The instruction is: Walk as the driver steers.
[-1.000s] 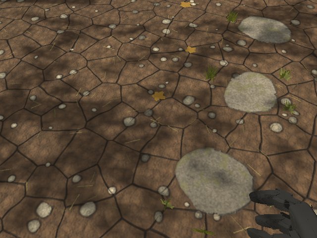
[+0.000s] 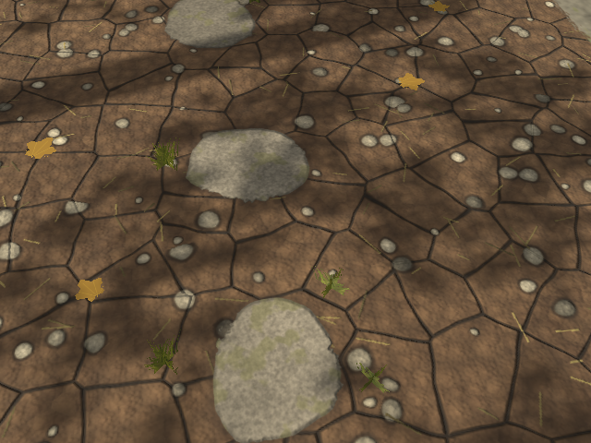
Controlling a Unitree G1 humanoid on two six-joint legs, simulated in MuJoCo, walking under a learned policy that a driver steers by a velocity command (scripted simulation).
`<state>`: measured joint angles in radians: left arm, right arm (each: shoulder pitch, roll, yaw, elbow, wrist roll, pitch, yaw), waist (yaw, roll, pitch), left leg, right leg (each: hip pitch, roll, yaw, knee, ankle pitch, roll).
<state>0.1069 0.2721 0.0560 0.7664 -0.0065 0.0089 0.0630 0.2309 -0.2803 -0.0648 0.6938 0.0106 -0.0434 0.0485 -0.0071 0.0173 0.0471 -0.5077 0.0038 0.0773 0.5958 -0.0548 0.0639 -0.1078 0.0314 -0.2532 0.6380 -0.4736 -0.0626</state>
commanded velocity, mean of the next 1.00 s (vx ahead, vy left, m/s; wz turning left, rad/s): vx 0.03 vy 0.00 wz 0.17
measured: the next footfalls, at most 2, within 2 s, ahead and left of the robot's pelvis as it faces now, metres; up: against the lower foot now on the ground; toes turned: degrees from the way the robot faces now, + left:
right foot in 0.48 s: +0.25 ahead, -0.11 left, +0.00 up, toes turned +36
left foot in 0.84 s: +0.09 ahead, +0.06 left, +0.00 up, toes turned +8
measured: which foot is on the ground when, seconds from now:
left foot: down 0.00-0.48, up 0.50-0.82, down 0.84-1.00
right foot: up 0.00-0.46, down 0.48-0.84, up 0.86-1.00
